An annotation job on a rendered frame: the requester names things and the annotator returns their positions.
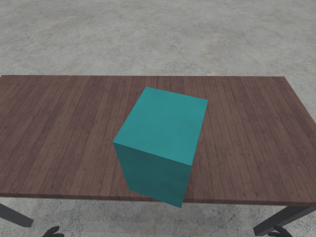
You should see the robot right hand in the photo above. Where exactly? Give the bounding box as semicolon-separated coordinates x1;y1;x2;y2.
268;225;292;237

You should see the robot left hand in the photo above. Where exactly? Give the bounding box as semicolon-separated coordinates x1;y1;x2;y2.
42;226;65;237

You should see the carton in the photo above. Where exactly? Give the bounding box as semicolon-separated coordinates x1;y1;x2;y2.
113;87;208;208

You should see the table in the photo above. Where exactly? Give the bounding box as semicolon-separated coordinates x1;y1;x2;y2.
0;75;316;236

